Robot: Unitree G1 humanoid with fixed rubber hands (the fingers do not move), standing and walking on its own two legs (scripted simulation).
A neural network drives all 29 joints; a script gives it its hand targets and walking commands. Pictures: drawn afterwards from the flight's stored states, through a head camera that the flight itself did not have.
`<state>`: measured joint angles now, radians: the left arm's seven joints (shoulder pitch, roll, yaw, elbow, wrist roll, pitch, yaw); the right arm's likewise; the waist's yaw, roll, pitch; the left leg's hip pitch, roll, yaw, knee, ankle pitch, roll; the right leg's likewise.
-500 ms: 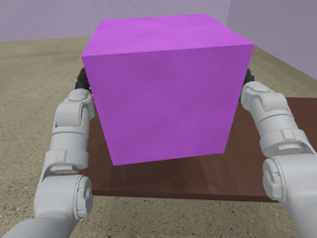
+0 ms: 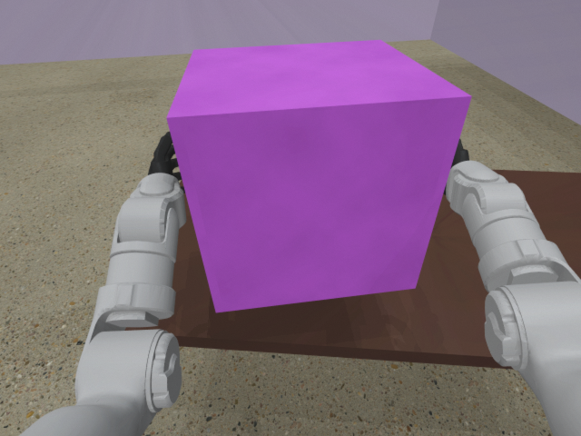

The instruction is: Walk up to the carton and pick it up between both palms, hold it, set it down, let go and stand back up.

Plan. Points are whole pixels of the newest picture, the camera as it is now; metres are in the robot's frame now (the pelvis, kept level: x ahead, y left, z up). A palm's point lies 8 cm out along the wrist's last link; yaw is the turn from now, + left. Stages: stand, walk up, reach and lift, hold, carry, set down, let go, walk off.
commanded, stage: set down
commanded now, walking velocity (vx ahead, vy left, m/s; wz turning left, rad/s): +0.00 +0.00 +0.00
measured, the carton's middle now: (303, 167) +0.47 +0.02 +0.17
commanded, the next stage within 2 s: none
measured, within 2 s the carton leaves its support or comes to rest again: neither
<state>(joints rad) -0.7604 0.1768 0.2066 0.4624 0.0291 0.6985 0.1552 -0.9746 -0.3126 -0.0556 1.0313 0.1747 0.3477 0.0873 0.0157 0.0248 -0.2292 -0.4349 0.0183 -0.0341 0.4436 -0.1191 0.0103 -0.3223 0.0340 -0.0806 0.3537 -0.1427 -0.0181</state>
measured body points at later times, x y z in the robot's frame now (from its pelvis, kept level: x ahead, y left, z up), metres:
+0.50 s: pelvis +0.02 -0.01 +0.00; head +0.01 -0.02 +0.45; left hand +0.41 +0.21 +0.15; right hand +0.47 -0.19 +0.17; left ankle +0.06 +0.11 -0.74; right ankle +0.02 -0.11 -0.74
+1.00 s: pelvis +0.02 -0.02 +0.00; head +0.03 -0.03 +0.45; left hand +0.40 +0.21 +0.13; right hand +0.48 -0.18 +0.13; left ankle +0.06 +0.11 -0.74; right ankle +0.02 -0.11 -0.74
